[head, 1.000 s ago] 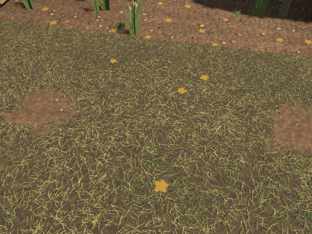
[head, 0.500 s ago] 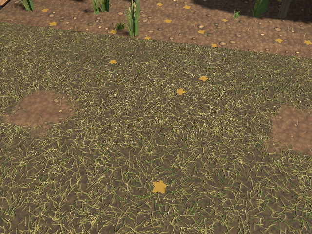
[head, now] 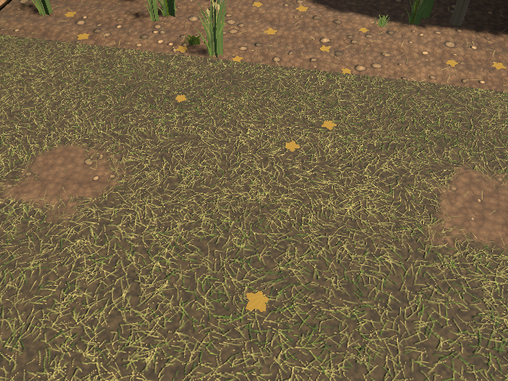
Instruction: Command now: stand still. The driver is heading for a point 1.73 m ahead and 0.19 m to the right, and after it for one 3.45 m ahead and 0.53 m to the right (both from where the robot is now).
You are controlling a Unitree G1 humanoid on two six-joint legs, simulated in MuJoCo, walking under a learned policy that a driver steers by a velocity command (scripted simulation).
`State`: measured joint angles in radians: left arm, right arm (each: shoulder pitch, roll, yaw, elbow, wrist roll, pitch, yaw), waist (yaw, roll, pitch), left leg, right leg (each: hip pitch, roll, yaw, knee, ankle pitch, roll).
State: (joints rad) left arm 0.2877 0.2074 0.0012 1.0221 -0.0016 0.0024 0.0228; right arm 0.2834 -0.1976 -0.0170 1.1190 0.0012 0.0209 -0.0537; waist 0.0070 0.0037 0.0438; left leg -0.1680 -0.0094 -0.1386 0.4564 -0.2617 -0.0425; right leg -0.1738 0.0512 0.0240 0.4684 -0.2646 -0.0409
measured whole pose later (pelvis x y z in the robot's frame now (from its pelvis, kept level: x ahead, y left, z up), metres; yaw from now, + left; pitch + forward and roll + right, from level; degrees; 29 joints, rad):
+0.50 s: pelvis +0.07 +0.06 +0.00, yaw +0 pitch +1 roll -1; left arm 0.34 0.28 0.04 0.98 -0.04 -0.05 0.02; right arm 0.36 -0.21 -0.03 1.06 0.00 -0.10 0.01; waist -0.01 -0.04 -0.02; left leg -0.22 -0.02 0.03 0.51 -0.32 0.05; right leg -0.38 0.00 0.05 1.00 -0.38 -0.08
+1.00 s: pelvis +0.35 +0.01 -0.09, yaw +1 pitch +3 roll +3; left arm -0.06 0.26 0.04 0.76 -0.03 -0.13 -0.12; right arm 0.61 -0.22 -0.03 1.05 0.01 -0.08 -0.06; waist -0.15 -0.04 0.04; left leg 0.22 -0.01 0.00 0.51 -0.77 -0.03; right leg -0.65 -0.08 0.05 0.48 0.44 -0.04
